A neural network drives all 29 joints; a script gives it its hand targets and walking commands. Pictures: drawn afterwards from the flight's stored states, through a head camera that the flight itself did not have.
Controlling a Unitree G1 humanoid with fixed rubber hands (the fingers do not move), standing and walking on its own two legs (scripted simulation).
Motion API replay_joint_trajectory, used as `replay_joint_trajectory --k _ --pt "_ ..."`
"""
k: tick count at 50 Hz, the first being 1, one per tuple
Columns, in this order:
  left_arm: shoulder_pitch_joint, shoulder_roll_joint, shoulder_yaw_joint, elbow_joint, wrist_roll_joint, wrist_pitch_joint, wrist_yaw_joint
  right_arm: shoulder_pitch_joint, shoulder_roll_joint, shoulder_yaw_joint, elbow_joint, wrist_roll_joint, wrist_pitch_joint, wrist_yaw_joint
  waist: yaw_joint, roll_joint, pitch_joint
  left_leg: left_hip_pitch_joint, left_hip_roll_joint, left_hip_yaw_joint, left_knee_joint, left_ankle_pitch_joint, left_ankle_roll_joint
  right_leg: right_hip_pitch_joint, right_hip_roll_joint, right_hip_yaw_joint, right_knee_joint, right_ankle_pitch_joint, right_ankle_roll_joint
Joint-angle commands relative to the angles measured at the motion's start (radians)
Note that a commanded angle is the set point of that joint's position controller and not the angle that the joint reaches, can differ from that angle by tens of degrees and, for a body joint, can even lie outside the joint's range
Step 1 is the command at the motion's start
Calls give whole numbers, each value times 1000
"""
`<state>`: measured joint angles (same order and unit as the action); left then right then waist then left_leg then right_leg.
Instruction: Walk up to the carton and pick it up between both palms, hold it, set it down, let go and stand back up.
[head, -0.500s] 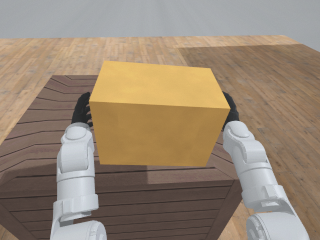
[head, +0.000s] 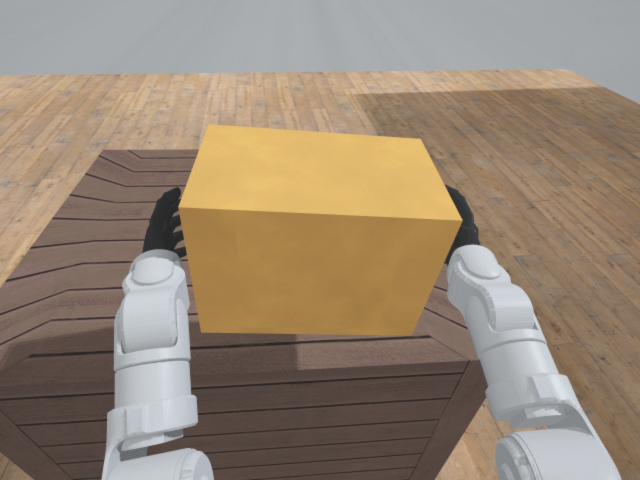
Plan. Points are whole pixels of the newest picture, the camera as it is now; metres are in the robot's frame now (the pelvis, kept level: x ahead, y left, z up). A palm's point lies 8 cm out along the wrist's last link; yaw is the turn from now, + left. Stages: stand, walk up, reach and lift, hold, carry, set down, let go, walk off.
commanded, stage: hold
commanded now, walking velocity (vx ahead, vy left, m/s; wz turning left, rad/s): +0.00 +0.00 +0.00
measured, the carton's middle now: (313, 233) +0.38 +0.00 +0.16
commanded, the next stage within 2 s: none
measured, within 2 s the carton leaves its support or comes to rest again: neither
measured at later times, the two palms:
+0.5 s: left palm (161, 251) +0.35 +0.18 +0.17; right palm (458, 244) +0.34 -0.18 +0.17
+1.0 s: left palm (163, 251) +0.35 +0.18 +0.17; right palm (460, 244) +0.34 -0.18 +0.17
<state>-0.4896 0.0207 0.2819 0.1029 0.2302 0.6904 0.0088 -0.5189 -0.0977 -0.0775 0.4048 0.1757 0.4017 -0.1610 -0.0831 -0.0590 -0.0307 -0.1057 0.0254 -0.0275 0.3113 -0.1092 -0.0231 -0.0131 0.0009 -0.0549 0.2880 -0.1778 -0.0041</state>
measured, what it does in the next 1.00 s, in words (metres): stands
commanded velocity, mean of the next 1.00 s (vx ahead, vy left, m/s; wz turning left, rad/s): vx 0.00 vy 0.00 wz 0.00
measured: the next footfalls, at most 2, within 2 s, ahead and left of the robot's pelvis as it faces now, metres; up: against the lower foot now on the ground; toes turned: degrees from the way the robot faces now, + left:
none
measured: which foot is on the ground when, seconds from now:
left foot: down 0.00-1.00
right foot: down 0.00-1.00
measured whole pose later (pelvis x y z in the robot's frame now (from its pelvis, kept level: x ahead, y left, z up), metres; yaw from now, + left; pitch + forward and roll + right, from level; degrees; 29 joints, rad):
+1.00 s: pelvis +0.00 +0.00 +0.00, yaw +0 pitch -6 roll -1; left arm -0.48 0.02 0.28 0.07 0.23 0.70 0.01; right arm -0.51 -0.10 -0.06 0.37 0.18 0.41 -0.17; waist -0.08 -0.06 -0.02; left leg -0.10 0.03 -0.03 0.31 -0.11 -0.03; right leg 0.00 0.00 -0.06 0.28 -0.18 -0.01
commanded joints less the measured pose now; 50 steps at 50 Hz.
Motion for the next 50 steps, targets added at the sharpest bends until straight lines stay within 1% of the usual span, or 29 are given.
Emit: replay_joint_trajectory --k 1,2,5,6,10,12,13,14,15,17,20,22,26,27,29,30,31,35,36,38,39,40,43,44,45,47,48,49,50 --pt "-781 -530 -561 -195 -196 -86 -176 -933 541 413 -385 106 -105 147 2 96 -413 213 -63 28 -9 163 9 -44 45 -2 -53 184 35" --pt "-766 -528 -559 -190 -194 -86 -177 -913 522 402 -368 95 -102 146 -9 87 -432 223 -65 29 -2 175 10 -24 47 -4 -53 197 38" --pt "-767 -527 -540 -183 -191 -91 -175 -903 533 419 -352 99 -93 145 2 75 -415 224 -67 28 -8 183 12 -22 48 -1 -50 228 44" --pt "-777 -535 -573 -216 -194 -92 -176 -892 541 426 -369 102 -100 143 -12 107 -449 242 -69 27 0 203 0 -17 49 -4 -44 240 39" --pt "-722 -552 -608 -260 -215 -96 -168 -885 527 453 -453 121 -105 134 -10 106 -506 273 -67 17 27 316 -10 18 58 -7 -35 333 37" --pt "-707 -500 -539 -179 -184 -80 -179 -864 501 431 -378 113 -80 134 0 64 -382 210 -72 19 -1 223 5 -2 55 -1 -50 276 42" --pt "-734 -487 -522 -181 -164 -77 -186 -825 509 412 -294 106 -69 140 -7 93 -332 199 -75 27 -21 149 8 -27 45 -4 -61 180 41" --pt "-742 -517 -536 -201 -172 -75 -191 -863 524 408 -327 102 -82 143 -1 80 -366 199 -68 35 -21 147 7 -33 47 -7 -57 176 41" --pt "-765 -504 -510 -145 -163 -71 -194 -897 509 384 -312 93 -81 145 -2 71 -336 181 -61 32 -39 92 11 -43 48 -5 -67 114 33" --pt "-759 -527 -548 -216 -186 -84 -188 -918 535 425 -404 108 -103 142 1 87 -449 235 -67 37 -3 206 13 -8 44 0 -45 252 45" --pt "-768 -518 -563 -220 -198 -92 -183 -877 532 428 -382 110 -96 135 -9 89 -442 231 -69 25 7 217 1 -5 51 -5 -45 264 39" --pt "-774 -560 -616 -296 -223 -102 -171 -898 543 450 -452 129 -110 136 -15 134 -537 267 -65 16 26 294 -16 15 56 -6 -30 317 35" --pt "-710 -496 -531 -183 -155 -72 -182 -868 515 421 -341 112 -81 139 4 94 -378 204 -65 26 -13 174 9 -9 49 -2 -56 206 32" --pt "-705 -505 -537 -189 -166 -68 -188 -852 511 408 -338 107 -78 137 -12 84 -369 197 -66 29 -14 174 7 2 48 0 -57 218 33" --pt "-732 -537 -570 -244 -192 -85 -186 -881 520 427 -420 111 -97 135 -15 85 -451 238 -64 23 5 239 -2 14 54 -6 -44 277 40" --pt "-729 -542 -576 -227 -203 -84 -184 -882 517 429 -406 122 -94 134 -21 99 -421 235 -66 21 8 235 -8 -14 55 -4 -45 272 40" --pt "-740 -522 -565 -257 -191 -85 -184 -876 520 443 -418 129 -94 133 -5 95 -447 253 -66 27 11 263 -4 10 54 -2 -45 287 40" --pt "-748 -494 -549 -204 -187 -81 -183 -877 514 419 -383 105 -86 140 -3 64 -386 196 -66 25 -16 147 7 -23 56 -7 -59 177 32" --pt "-777 -522 -571 -250 -201 -90 -178 -882 534 427 -397 116 -94 144 -10 92 -446 217 -66 28 -8 170 4 -11 53 -8 -49 203 35" --pt "-736 -542 -574 -227 -201 -87 -179 -881 529 438 -413 124 -96 140 -7 95 -433 225 -64 24 5 239 -2 -3 54 -4 -43 263 33" --pt "-726 -530 -580 -228 -202 -84 -181 -861 515 433 -403 115 -91 137 -27 100 -439 229 -65 18 12 246 -5 9 51 -2 -44 292 37" --pt "-744 -505 -551 -228 -189 -86 -185 -864 517 432 -383 107 -88 136 -7 78 -411 214 -71 25 -2 205 8 12 45 -1 -48 268 44" --pt "-748 -524 -568 -249 -192 -87 -184 -871 528 443 -411 113 -94 137 6 89 -430 235 -67 26 -4 215 -3 -11 52 -10 -48 241 39" --pt "-715 -504 -541 -182 -181 -77 -186 -874 507 417 -373 102 -85 137 -11 71 -404 226 -67 24 -4 197 5 -15 50 -4 -54 239 40" --pt "-738 -512 -550 -237 -178 -85 -185 -853 529 445 -375 114 -90 137 5 85 -435 232 -70 31 -1 211 2 7 51 -4 -50 258 41" --pt "-728 -535 -596 -293 -205 -90 -177 -868 527 454 -453 126 -101 135 -10 109 -495 279 -64 23 18 290 -15 18 59 -10 -39 305 35" --pt "-735 -521 -586 -278 -202 -88 -174 -862 526 457 -433 123 -95 136 -1 95 -454 260 -65 16 12 265 -11 -2 58 -9 -46 285 39" --pt "-714 -494 -541 -187 -177 -76 -184 -849 502 434 -356 112 -75 132 -8 77 -355 218 -68 23 -5 215 2 -4 50 -1 -56 264 41" --pt "-709 -496 -529 -190 -170 -76 -188 -866 520 443 -387 109 -86 135 4 69 -375 210 -75 31 -8 195 7 -2 48 -1 -54 254 42"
